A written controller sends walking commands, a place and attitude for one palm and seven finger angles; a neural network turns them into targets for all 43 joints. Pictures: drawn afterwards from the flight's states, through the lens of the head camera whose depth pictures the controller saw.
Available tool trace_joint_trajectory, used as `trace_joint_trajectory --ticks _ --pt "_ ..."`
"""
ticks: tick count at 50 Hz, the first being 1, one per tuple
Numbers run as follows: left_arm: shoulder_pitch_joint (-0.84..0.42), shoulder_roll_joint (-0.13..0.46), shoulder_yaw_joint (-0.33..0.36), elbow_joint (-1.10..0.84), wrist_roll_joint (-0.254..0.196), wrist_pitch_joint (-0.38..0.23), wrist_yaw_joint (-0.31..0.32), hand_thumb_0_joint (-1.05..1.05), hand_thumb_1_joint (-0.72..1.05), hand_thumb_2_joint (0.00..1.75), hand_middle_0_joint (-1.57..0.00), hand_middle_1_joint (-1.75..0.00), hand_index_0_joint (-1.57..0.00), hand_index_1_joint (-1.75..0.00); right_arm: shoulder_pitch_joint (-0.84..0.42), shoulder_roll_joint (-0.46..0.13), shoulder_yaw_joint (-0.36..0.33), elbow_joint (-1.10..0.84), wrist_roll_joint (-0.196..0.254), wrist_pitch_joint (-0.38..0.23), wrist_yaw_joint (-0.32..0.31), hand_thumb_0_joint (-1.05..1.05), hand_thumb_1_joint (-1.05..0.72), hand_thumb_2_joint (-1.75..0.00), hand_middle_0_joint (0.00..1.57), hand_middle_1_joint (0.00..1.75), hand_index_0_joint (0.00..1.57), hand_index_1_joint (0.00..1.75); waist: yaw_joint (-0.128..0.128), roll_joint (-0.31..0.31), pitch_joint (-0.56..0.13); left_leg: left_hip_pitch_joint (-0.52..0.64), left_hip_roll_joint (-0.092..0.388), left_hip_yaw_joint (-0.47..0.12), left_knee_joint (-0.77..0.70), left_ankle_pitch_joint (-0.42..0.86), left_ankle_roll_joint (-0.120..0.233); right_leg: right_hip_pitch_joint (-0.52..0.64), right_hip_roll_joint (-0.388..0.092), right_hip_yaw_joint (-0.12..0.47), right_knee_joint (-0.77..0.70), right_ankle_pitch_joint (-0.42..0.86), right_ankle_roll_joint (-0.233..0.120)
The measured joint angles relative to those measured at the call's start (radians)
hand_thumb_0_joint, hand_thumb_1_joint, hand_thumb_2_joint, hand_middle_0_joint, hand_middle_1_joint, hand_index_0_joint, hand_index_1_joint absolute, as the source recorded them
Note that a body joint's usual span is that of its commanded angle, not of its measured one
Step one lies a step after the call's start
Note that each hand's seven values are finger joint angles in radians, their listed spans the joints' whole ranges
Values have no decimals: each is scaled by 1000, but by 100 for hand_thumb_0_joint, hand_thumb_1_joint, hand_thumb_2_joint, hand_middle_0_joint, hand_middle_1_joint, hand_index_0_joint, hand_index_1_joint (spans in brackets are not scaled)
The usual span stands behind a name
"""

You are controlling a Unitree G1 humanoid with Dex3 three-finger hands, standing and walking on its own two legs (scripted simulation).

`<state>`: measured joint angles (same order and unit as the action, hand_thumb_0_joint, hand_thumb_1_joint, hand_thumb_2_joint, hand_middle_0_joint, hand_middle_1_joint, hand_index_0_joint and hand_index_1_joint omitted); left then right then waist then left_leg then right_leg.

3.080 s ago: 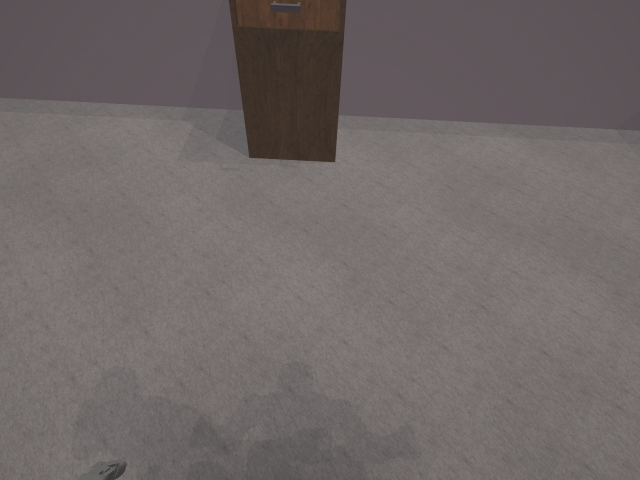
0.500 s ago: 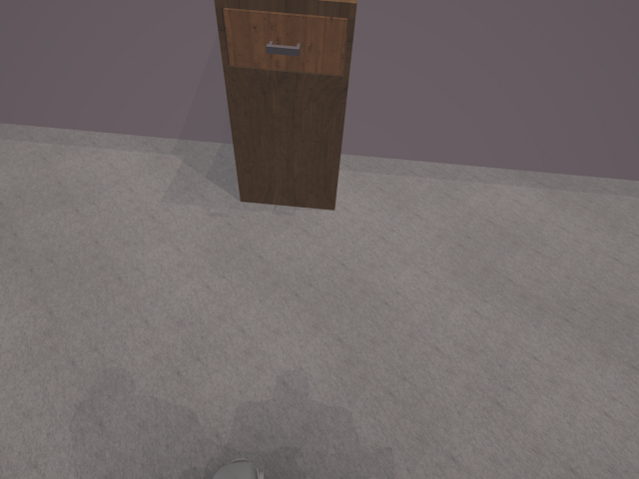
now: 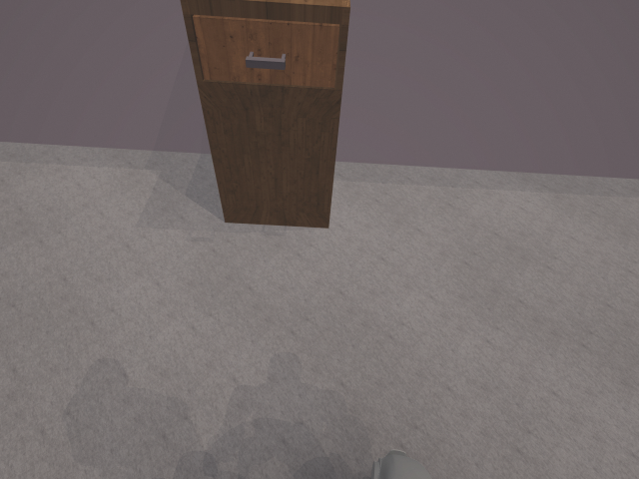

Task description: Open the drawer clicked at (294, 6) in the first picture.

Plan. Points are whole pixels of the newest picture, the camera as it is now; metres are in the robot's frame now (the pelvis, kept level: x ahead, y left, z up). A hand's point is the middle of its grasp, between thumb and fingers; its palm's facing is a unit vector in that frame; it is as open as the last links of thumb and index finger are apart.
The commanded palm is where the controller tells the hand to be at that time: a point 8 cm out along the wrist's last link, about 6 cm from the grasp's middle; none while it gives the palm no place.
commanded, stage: walk to a spot facing it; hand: left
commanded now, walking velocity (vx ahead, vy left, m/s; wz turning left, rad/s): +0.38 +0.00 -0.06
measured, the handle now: (266, 59) +1.17 +0.20 -0.04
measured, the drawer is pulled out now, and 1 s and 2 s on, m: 0.00 0.00 0.00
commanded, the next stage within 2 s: take the last steps up to it in 0.48 s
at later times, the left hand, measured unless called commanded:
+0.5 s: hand (223, 447) +0.20 +0.15 -0.18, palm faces +0.12 -0.98 -0.16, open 7.3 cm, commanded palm none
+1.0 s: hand (219, 310) +0.42 +0.20 -0.17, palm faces +0.06 -0.98 -0.18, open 7.4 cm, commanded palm none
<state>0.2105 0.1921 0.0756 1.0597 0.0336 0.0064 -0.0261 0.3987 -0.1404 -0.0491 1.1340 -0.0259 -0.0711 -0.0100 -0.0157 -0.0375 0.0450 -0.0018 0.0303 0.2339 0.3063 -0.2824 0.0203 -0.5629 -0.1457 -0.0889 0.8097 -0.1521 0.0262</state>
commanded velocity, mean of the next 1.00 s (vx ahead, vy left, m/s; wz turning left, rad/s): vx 0.31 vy -0.02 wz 0.04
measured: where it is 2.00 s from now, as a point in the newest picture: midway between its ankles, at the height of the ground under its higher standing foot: (315, 343)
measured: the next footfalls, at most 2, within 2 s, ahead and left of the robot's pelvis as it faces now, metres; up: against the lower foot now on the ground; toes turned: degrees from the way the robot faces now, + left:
right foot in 0.14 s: +0.21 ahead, -0.15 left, +0.00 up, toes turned -10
left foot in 0.58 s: +0.39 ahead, +0.11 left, +0.00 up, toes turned +15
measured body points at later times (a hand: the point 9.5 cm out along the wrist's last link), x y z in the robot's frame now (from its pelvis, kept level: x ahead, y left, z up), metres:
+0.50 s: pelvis +0.22 -0.02 -0.01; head +0.22 -0.01 +0.44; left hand +0.19 +0.20 -0.17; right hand +0.30 -0.27 -0.14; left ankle +0.33 +0.11 -0.71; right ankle +0.17 -0.14 -0.74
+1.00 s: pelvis +0.37 +0.02 +0.00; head +0.38 +0.02 +0.45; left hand +0.42 +0.25 -0.15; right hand +0.35 -0.21 -0.16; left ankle +0.35 +0.10 -0.74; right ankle +0.45 -0.13 -0.70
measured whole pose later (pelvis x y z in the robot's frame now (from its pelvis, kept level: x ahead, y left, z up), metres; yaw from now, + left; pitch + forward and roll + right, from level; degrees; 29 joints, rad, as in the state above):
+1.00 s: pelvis +0.37 +0.02 +0.00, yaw +3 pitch -1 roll +1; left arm 0.19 0.18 0.07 1.06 0.03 0.01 -0.01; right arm 0.35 -0.13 -0.05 1.11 -0.03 -0.05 -0.01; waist -0.03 -0.02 0.03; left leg -0.11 0.02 0.22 0.36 -0.23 0.04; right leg -0.46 -0.13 -0.08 0.78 -0.25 0.03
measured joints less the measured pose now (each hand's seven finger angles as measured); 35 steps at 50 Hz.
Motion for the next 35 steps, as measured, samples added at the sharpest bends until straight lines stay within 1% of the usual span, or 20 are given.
trace_joint_trajectory --ticks 4,6,7,8,9,10,11,12,13,15,19,23,27,29,30,31,32,33,34,35 --pt "-56 7 -1 -16 -1 -9 -4 1 92 89 -19 -30 -19 -30 50 10 1 30 -8 7 3 0 -91 -90 20 30 20 30 -33 22 16 50 23 14 30 -73 -37 63 32 -28 -141 -32 -28" --pt "-76 10 -4 -31 0 -30 -6 1 92 90 -19 -30 -19 -30 76 14 3 45 -7 13 5 0 -91 -90 20 30 20 30 -40 37 22 49 51 12 115 -141 -58 131 62 -51 -221 -40 -50" --pt "-83 15 -5 -39 3 -48 -6 1 92 89 -19 -30 -19 -30 89 20 4 53 -3 17 9 0 -91 -90 20 30 20 30 -39 34 21 13 66 5 224 -182 -54 154 65 -55 -246 5 -67" --pt "-91 13 -3 -45 1 -66 -1 1 92 89 -19 -30 -19 -30 83 22 6 60 2 28 12 0 -91 -90 20 30 20 30 -34 40 29 -50 79 -33 392 -212 -42 147 69 -61 -205 7 -76" --pt "-95 8 -4 -48 -3 -76 3 1 91 89 -19 -30 -19 -30 70 21 7 63 6 38 14 1 -91 -90 20 30 20 30 -33 46 37 -125 79 -84 571 -221 -29 152 74 -68 -172 -24 -80" --pt "-93 2 -7 -49 -7 -80 6 1 91 89 -19 -30 -20 -30 54 18 4 63 8 45 16 1 -91 -90 20 30 20 30 -32 52 38 -199 76 -123 723 -201 -19 168 79 -75 -165 -55 -81" --pt "-85 -4 -11 -48 -9 -80 10 0 91 89 -19 -30 -20 -30 36 14 0 57 7 50 16 1 -91 -90 20 30 20 30 -30 57 35 -267 75 -146 832 -163 -13 191 84 -81 -178 -75 -79" --pt "-74 -12 -14 -43 -9 -79 15 0 91 89 -20 -30 -20 -30 16 9 -3 48 5 53 17 1 -91 -90 20 30 20 30 -29 61 28 -328 80 -158 895 -121 -10 218 90 -86 -203 -83 -76" --pt "-60 -21 -17 -35 -8 -78 19 0 91 89 -20 -30 -20 -30 -6 4 -6 35 2 53 17 1 -91 -90 20 30 20 30 -30 63 20 -381 88 -163 920 -82 -12 246 94 -92 -234 -78 -69" --pt "-29 -31 -9 -21 -11 -80 35 0 93 89 -20 -30 -20 -30 -47 -5 -11 3 -2 52 18 1 -91 -90 20 30 20 30 -31 66 2 -465 104 -167 897 -27 -21 298 103 -102 -297 -71 -67" --pt "32 -22 -15 11 -4 -84 36 -1 95 89 -20 -30 -20 -30 -125 -15 -20 -56 -5 53 25 1 -91 -90 19 30 20 30 -23 61 -26 -556 123 -155 736 50 -40 390 111 -122 -391 -73 -58" --pt "85 -25 -26 39 -2 -83 30 0 93 89 -20 -30 -20 -30 -185 -45 -27 -89 -3 53 37 1 -93 -90 19 30 20 30 1 53 -28 -548 121 -132 521 97 -42 467 107 -144 -428 -105 -33" --pt "134 -24 -29 62 0 -73 27 0 92 89 -20 -30 -20 -30 -224 -58 -22 -112 -1 46 47 1 -93 -90 19 30 19 30 31 35 -13 -478 98 -105 375 86 -24 530 90 -168 -402 -176 5" --pt "167 -26 -28 70 -3 -65 26 0 91 89 -20 -30 -20 -30 -231 -66 -16 -130 -6 30 48 1 -92 -90 19 30 19 30 40 30 -9 -408 80 -94 286 111 -6 525 68 -167 -314 -242 23" --pt "172 -24 -27 76 -8 -55 25 0 91 89 -20 -30 -20 -30 -239 -64 -16 -135 -9 19 42 1 -92 -90 19 30 20 30 37 20 -2 -413 69 -90 308 122 13 488 49 -149 -204 -282 17" --pt "169 -20 -27 79 -10 -44 25 0 91 89 -20 -30 -20 -30 -246 -58 -12 -140 -9 13 36 1 -92 -90 19 30 20 30 39 8 9 -415 58 -82 342 98 31 434 41 -107 -66 -327 6" --pt "163 -17 -28 81 -10 -34 26 1 91 89 -20 -30 -20 -30 -250 -51 -6 -143 -8 10 29 1 -92 -90 19 30 20 30 41 1 17 -408 51 -74 357 70 45 373 45 -66 72 -356 -3" --pt "155 -14 -28 82 -10 -28 26 1 91 89 -20 -30 -20 -30 -249 -43 -1 -143 -7 9 23 0 -91 -90 19 30 20 30 42 -2 21 -393 46 -66 351 53 52 313 50 -39 190 -353 -8" --pt "145 -12 -26 82 -9 -24 25 1 91 89 -20 -30 -20 -30 -246 -34 3 -140 -6 8 17 0 -91 -90 19 30 20 30 41 -4 24 -372 40 -59 329 47 55 259 52 -22 275 -328 -10" --pt "133 -9 -24 80 -8 -23 23 1 91 89 -20 -30 -20 -30 -240 -25 7 -135 -5 7 12 0 -91 -90 19 30 20 30 39 -6 25 -348 32 -54 298 54 51 213 50 -13 324 -295 -10"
